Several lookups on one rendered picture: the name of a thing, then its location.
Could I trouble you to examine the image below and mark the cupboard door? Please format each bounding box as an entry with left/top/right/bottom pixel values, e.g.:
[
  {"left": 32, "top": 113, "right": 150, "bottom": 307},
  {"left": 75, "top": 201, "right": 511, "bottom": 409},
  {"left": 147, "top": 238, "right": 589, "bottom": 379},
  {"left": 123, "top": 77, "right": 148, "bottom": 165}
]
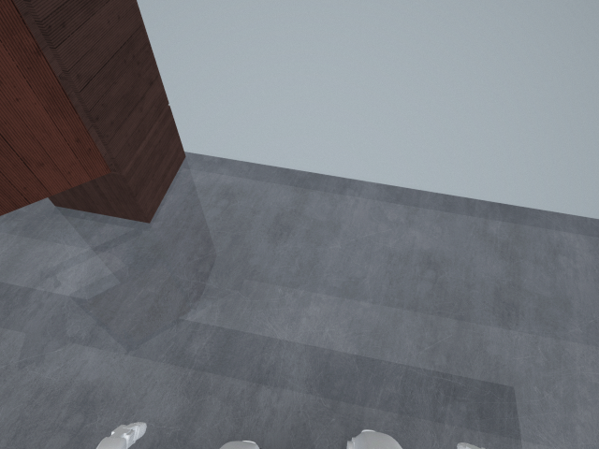
[{"left": 0, "top": 0, "right": 111, "bottom": 216}]

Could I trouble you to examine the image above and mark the left robot hand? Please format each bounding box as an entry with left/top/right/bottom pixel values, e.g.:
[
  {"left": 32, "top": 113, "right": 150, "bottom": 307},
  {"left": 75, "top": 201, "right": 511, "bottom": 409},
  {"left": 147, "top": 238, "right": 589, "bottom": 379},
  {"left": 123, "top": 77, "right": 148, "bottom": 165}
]
[{"left": 96, "top": 422, "right": 147, "bottom": 449}]

